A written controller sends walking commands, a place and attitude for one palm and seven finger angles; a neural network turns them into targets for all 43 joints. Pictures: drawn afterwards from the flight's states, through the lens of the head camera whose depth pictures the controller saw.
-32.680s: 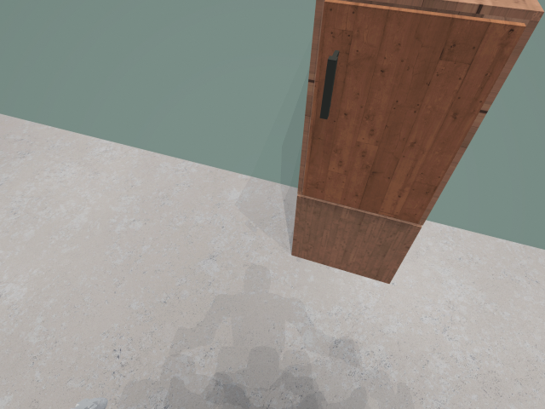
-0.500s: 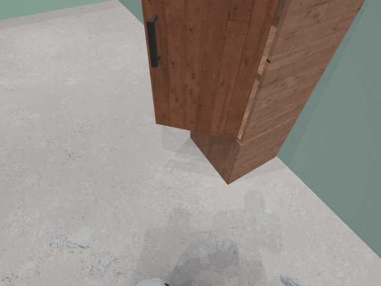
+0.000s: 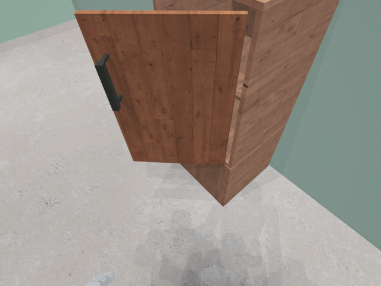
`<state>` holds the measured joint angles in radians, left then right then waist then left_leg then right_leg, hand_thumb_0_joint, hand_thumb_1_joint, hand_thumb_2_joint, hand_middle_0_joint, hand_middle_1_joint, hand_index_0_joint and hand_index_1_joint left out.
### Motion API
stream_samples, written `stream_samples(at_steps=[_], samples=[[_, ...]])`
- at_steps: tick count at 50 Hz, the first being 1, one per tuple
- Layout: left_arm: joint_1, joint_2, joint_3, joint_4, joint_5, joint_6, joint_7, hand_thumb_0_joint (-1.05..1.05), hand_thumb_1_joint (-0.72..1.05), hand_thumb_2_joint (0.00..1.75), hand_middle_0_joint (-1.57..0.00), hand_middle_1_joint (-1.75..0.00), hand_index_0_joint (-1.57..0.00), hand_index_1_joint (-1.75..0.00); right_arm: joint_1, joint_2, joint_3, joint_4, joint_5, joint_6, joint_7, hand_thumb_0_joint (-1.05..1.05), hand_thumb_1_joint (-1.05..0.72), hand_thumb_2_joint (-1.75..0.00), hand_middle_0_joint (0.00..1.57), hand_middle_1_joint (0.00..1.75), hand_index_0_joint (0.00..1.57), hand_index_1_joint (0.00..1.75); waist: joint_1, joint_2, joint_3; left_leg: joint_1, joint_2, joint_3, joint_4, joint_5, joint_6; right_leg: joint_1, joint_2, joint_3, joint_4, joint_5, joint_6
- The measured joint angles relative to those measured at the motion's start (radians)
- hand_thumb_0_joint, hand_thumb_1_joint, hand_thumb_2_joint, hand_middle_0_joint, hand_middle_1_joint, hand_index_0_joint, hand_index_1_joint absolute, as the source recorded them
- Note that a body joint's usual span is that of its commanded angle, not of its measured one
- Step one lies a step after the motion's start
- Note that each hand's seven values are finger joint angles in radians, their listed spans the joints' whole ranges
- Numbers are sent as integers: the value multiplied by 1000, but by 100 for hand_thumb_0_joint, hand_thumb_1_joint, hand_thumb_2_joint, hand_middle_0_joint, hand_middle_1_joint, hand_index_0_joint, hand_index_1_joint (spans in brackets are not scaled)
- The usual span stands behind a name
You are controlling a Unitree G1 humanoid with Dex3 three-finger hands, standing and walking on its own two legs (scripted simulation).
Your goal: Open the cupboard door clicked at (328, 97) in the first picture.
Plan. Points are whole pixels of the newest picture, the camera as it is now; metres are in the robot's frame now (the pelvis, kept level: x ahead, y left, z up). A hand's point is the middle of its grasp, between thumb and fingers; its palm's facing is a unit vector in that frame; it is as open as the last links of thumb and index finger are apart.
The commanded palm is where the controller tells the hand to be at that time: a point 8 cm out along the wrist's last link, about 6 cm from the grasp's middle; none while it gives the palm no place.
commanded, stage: come to a stop and stand still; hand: left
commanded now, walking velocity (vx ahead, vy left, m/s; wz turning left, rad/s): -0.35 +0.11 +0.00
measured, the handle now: (111, 83) +0.59 +0.23 +0.09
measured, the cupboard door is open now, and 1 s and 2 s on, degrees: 45 45 45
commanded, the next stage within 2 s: look again from close up in 1.64 s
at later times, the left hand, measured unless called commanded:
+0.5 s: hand out of the picture +0.05 +0.25 -0.17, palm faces +0.05 -0.98 -0.20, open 7.3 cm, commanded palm none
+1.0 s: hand out of the picture +0.03 +0.16 -0.16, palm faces +0.03 -0.98 -0.20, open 7.2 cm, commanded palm none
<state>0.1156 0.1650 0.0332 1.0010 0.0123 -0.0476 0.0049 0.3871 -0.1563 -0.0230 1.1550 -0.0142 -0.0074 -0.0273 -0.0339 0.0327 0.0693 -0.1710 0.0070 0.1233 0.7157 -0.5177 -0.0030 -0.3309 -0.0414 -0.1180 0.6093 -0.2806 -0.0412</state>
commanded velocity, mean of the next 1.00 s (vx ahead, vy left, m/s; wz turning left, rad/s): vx -0.05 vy -0.05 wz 0.00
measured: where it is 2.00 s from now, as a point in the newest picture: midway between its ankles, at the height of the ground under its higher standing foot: outside the picture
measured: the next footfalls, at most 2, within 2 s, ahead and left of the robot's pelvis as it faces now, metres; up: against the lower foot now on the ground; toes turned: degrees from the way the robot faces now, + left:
left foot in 0.26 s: +0.06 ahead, +0.13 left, +0.00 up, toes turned +1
right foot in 0.72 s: +0.00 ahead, -0.13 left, +0.00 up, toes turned -3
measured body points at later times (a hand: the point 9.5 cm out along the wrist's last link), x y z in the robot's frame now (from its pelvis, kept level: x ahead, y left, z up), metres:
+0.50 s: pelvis +0.02 +0.05 +0.02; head +0.06 +0.08 +0.46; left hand +0.05 +0.30 -0.15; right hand +0.09 -0.19 -0.12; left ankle +0.05 +0.15 -0.73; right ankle -0.05 -0.10 -0.64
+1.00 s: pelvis +0.00 -0.02 +0.01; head +0.02 -0.02 +0.46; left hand +0.03 +0.21 -0.15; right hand -0.03 -0.24 -0.15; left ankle +0.02 +0.13 -0.73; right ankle -0.04 -0.13 -0.73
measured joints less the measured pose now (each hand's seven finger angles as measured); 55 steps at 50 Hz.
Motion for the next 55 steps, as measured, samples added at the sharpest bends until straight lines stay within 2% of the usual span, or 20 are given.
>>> stream_samples(at_steps=[2,4,9,12,13,14,16,18,20,23,26,30,32,34,36,40,44,47,55], samples=[[5,-12,-12,4,-2,2,11,0,91,90,-19,-29,-20,-30,-28,6,-2,-2,9,22,-5,1,-92,-90,20,30,20,30,-2,0,8,-74,0,-43,126,-37,-20,23,3,0,-27,5,3],[11,-23,-18,12,-2,16,19,0,91,90,-19,-29,-20,-30,-62,11,-5,-15,15,37,-6,1,-92,-90,19,30,20,30,-2,-8,10,-129,6,-68,161,-25,-33,45,2,3,-66,22,5],[10,-9,7,13,1,43,30,-1,94,90,-20,-30,-20,-30,-142,20,-18,-66,12,54,2,1,-91,-90,19,30,20,30,16,-34,12,-196,21,-91,92,56,-54,70,-11,7,-110,37,24],[18,6,15,12,4,59,28,-1,93,90,-20,-30,-20,-30,-178,5,-28,-93,6,52,-1,1,-93,-90,20,30,20,30,25,-47,15,-171,21,-80,-44,166,-55,66,-23,9,-78,18,46],[27,9,16,10,2,65,27,-1,93,90,-20,-30,-20,-30,-182,-4,-30,-104,5,46,1,1,-93,-90,20,30,20,30,28,-43,10,-149,28,-78,-114,251,-47,57,-21,8,-51,3,55],[34,15,18,9,-2,73,26,-1,93,90,-20,-30,-20,-30,-184,-10,-33,-112,1,38,1,1,-93,-90,20,30,20,30,29,-45,3,-148,26,-75,-126,269,-12,43,-24,8,-19,-16,62],[46,33,24,8,-5,93,29,-1,92,90,-20,-30,-20,-30,-197,-6,-30,-127,-9,32,-2,1,-93,-90,20,30,20,30,37,-67,-1,-158,18,-62,-98,239,28,-6,-14,54,118,-162,58],[57,47,30,12,-2,108,27,0,92,90,-20,-30,-20,-30,-203,-1,-23,-145,-16,26,-12,1,-92,-90,20,30,20,30,38,-74,-8,-157,19,-61,-115,234,39,-59,18,101,292,-219,53],[68,56,37,15,-1,112,22,0,91,90,-19,-30,-20,-30,-208,3,-15,-157,-18,22,-19,1,-92,-90,20,30,20,30,42,-76,-12,-148,21,-60,-157,259,37,-95,37,125,421,-199,57],[90,66,43,18,1,115,12,0,91,90,-19,-29,-20,-30,-218,6,-8,-165,-17,16,-24,1,-92,-90,20,30,20,30,49,-74,-18,-136,29,-55,-217,296,38,-108,43,134,490,-168,71],[110,68,43,23,2,122,5,0,91,90,-19,-29,-20,-30,-222,6,-7,-165,-16,11,-25,1,-91,-90,20,30,20,30,49,-64,-22,-129,44,-49,-256,322,33,-87,34,128,451,-165,82],[113,59,35,30,2,125,-3,0,91,90,-19,-29,-20,-30,-211,-3,-14,-155,-16,12,-19,0,-91,-90,20,30,20,30,34,-43,-20,-129,62,-53,-275,343,19,-21,15,108,290,-193,79],[109,50,29,31,1,121,-5,0,91,90,-19,-29,-20,-30,-198,-12,-20,-144,-17,18,-13,0,-91,-90,20,30,20,30,24,-29,-21,-137,68,-60,-268,346,10,23,11,95,182,-195,71],[105,41,23,27,-1,109,-5,0,91,90,-19,-29,-20,-30,-179,-20,-26,-129,-14,26,-9,0,-91,-90,20,30,20,30,18,-21,-25,-151,68,-68,-247,343,-3,85,9,81,26,-121,61],[113,43,18,19,1,89,-1,0,91,90,-19,-29,-20,-30,-157,-20,-31,-115,-6,36,-4,0,-91,-90,20,30,20,30,23,-49,-39,-177,49,-55,-203,323,-18,136,-13,101,-126,-70,42],[112,-6,-6,50,2,75,9,0,91,90,-19,-29,-20,-30,-129,-46,-36,-75,-8,63,5,1,-91,-90,20,30,20,30,12,-4,-38,-179,46,-102,-127,198,-22,153,7,81,-113,-48,55],[120,-11,-13,82,-5,64,19,1,93,90,-20,-30,-20,-30,-98,-39,-28,-43,-7,44,1,1,-91,-90,19,30,20,30,3,-2,-49,-114,45,-114,-191,295,-22,162,25,69,-99,-60,49],[112,-2,-13,102,-11,67,20,1,94,90,-20,-30,-20,-30,-88,-11,-15,-15,-6,32,-4,1,-91,-90,19,30,20,30,8,-27,-43,-91,40,-112,-215,287,-33,179,20,70,-113,-58,44],[131,-12,-19,123,-16,56,17,1,93,90,-20,-30,-20,-30,-89,29,0,10,-4,23,-6,1,-91,-90,19,30,20,30,20,-26,-35,-58,46,-116,-273,309,-47,208,29,65,-163,-40,31]])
